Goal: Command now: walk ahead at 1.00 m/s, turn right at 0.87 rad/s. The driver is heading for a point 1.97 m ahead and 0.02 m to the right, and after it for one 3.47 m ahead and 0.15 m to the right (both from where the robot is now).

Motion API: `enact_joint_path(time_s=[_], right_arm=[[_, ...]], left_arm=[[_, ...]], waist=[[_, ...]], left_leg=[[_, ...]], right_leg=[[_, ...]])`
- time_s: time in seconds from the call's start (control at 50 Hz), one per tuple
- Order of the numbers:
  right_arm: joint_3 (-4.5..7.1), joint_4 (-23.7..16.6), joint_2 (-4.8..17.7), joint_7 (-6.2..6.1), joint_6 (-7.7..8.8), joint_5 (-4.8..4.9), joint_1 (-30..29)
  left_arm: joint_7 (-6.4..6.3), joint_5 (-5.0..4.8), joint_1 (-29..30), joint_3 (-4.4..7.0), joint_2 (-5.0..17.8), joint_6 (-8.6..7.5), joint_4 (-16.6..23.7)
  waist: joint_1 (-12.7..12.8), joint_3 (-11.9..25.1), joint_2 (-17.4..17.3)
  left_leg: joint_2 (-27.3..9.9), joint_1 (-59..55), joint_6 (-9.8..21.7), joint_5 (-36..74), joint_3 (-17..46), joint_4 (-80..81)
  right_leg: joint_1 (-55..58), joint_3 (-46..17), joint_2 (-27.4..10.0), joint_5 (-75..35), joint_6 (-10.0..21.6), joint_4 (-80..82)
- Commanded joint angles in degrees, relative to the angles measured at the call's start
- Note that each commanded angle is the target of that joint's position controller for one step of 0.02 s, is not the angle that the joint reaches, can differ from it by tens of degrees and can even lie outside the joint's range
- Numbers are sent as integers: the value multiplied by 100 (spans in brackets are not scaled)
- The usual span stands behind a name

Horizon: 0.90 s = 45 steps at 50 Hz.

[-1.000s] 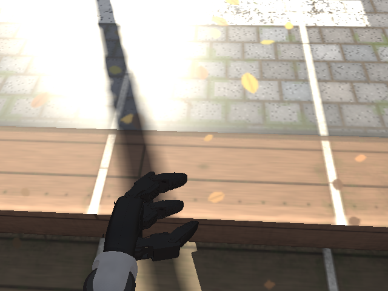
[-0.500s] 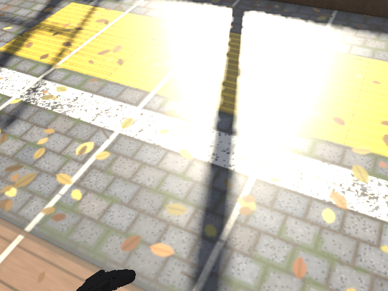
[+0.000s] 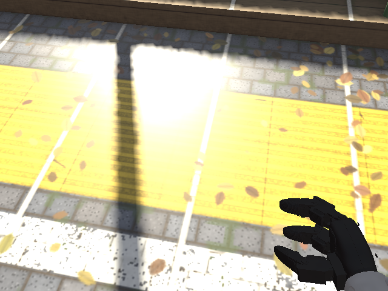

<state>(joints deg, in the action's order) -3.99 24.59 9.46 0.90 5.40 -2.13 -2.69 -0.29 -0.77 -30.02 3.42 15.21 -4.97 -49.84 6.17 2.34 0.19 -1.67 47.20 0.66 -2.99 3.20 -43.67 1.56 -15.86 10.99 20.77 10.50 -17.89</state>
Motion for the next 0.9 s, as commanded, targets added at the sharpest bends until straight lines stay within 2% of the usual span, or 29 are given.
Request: enact_joint_path(time_s=[0.02,0.06,0.08,0.1,0.12,0.14,0.16,0.2,0.24,0.3,0.32,0.34,0.38,0.42,0.44,0.46,0.48,0.5,0.52,0.54,0.56,0.58,0.64,0.68,0.72,0.8,0.84,0.88,0.9], right_arm=[[389,175,897,-84,17,105,521],[641,592,1390,-284,117,160,2134],[793,831,1682,-412,123,42,3121],[846,791,1934,-414,115,-267,2962],[898,785,1672,-335,72,-204,2626],[796,783,1109,-291,84,-132,2295],[740,962,891,-235,118,-97,2249],[715,1455,849,-222,225,-110,2662],[703,1801,820,-151,295,-5,2899],[715,1883,1084,-136,315,62,2562],[735,1850,1241,-124,317,42,2326],[731,1907,1263,-96,308,93,2311],[769,2120,1535,-21,282,163,2719],[817,2301,1828,-26,256,155,3075],[844,2371,1977,-68,205,144,3161],[857,2394,2091,-124,129,150,3108],[823,2361,2001,-158,98,182,3136],[640,2117,993,-91,55,132,3555],[684,1854,1260,-119,73,336,3578],[743,1677,1455,-161,65,273,2776],[672,1651,1269,-133,66,228,2522],[633,1706,1119,-85,13,173,2456],[628,1842,859,75,-316,75,2733],[645,1759,775,133,-447,67,2151],[594,1428,684,172,-433,76,1548],[540,1232,700,347,-348,126,819],[560,1257,795,376,-343,134,890],[681,1501,1148,321,-378,154,1827],[812,1780,1413,267,-398,142,2871]], left_arm=[[-42,-44,465,349,1256,-140,457],[54,91,1152,383,1364,-183,700],[97,169,1242,261,819,-218,877],[36,-54,390,16,58,-160,1070],[-48,-2,482,11,555,-51,1074],[-22,204,1076,47,712,28,1049],[57,308,1552,39,686,66,1191],[223,351,1988,-68,397,153,1491],[293,344,2177,-167,189,252,1771],[378,392,2713,-263,271,257,2157],[432,351,2763,-315,286,228,2244],[500,300,2984,-333,310,216,2240],[542,255,3208,-346,283,200,2179],[440,287,3035,-299,438,176,2043],[372,352,2513,-238,570,153,1904],[278,399,1374,-124,742,151,1557],[171,502,451,46,1120,140,1304],[65,585,414,187,1690,121,1273],[25,442,234,246,1754,158,1448],[14,361,618,217,1435,142,1313],[15,311,862,145,1108,64,1151],[35,355,1049,96,866,-10,1067],[71,247,1021,-21,413,-165,801],[87,164,1057,-45,300,-243,635],[105,174,1030,-55,298,-303,540],[7,124,957,-37,558,-368,433],[-82,124,741,15,886,-355,382],[-226,219,914,126,1266,-177,468],[-269,280,1199,183,1422,-51,567]], waist=[[-575,615,239],[-1576,1357,303],[-1824,1829,-244],[-1094,2305,-1713],[-1256,2423,-1575],[-1249,1482,-756],[-1216,758,-193],[-1016,-88,-38],[-702,-396,-262],[-450,-645,-381],[-299,-749,-519],[-353,-877,-269],[-506,-970,-152],[-421,-654,-409],[-137,-252,-620],[439,386,-703],[884,863,-684],[241,1543,815],[280,2758,1124],[143,1740,388],[-82,692,210],[-330,254,-46],[-823,-199,264],[-822,-697,145],[-863,-992,425],[-789,-1010,16],[-861,-745,229],[-1412,-113,648],[-1957,345,725]], left_leg=[[650,-3441,44,465,-446,1175],[278,-5229,120,246,-85,1639],[-635,-6678,295,-901,465,1233],[-2426,-8071,934,-424,3002,1125],[-2410,-7580,1433,-1772,4181,1895],[-2030,-6571,1358,-2396,3580,2327],[-1816,-5755,1268,-2237,3019,2551],[-1533,-4815,1134,-1265,2194,2833],[-1449,-4574,980,-659,1635,3070],[-1084,-3780,750,172,391,3684],[-986,-3309,686,409,-6,3874],[-798,-2870,594,576,-455,4208],[-880,-2935,652,1428,-656,4554],[-962,-4002,607,4369,-875,3661],[-1034,-4272,554,5399,-969,2637],[-1012,-4129,459,5736,-1040,1148],[-799,-3068,387,4571,-902,-694],[61,-1535,336,-1898,-749,-3297],[468,-817,417,-2437,299,-4762],[75,-332,473,-1651,305,-4624],[-127,-256,448,-1328,145,-4198],[-323,-452,435,-1236,167,-3824],[-540,-966,361,-1348,235,-3368],[-591,-451,369,-987,116,-3000],[-588,-281,394,-311,-131,-2271],[-248,-1239,687,1137,-997,-336],[221,-1745,865,1200,-1413,50],[660,-2678,999,474,-1568,58],[814,-3736,1136,44,-1421,13]], right_leg=[[-1004,-750,-882,-6010,-126,-603],[-1253,-715,-756,-5875,-442,-2901],[-2315,-264,-571,-2989,-429,-4397],[-4056,411,-265,1064,-566,-6020],[-4677,870,-576,445,-508,-6645],[-4808,938,-900,-224,-451,-6515],[-4813,968,-1015,-381,-427,-6339],[-4991,862,-1180,-112,-457,-6150],[-5367,705,-1295,156,-493,-5817],[-5017,935,-1361,-729,-623,-4578],[-4390,1088,-1445,-1325,-616,-3794],[-3634,1467,-1352,-1887,-579,-3112],[-2706,1976,-1126,-2343,-414,-2533],[-2349,2355,-779,-1912,-216,-2297],[-1719,2427,-580,-1491,-114,-2238],[-432,2338,-429,-1339,-17,-2012],[1095,1715,-893,-1070,70,-1929],[2294,-582,-2744,-164,200,-1759],[2656,-3190,-3685,-31,557,-648],[1863,-2399,-3248,8,376,-369],[764,-1558,-3063,-495,302,-253],[-2,-966,-2851,-937,167,-97],[-1191,112,-2656,-1077,19,565],[-1261,1069,-2311,-1456,-278,1026],[-1292,1908,-2135,-2882,-430,1148],[-1032,2992,-1889,-4287,-792,1453],[-277,3126,-2016,-6596,-941,916],[259,3094,-2204,-8537,-1038,-546],[43,3003,-2319,-8879,-1006,-1896]])
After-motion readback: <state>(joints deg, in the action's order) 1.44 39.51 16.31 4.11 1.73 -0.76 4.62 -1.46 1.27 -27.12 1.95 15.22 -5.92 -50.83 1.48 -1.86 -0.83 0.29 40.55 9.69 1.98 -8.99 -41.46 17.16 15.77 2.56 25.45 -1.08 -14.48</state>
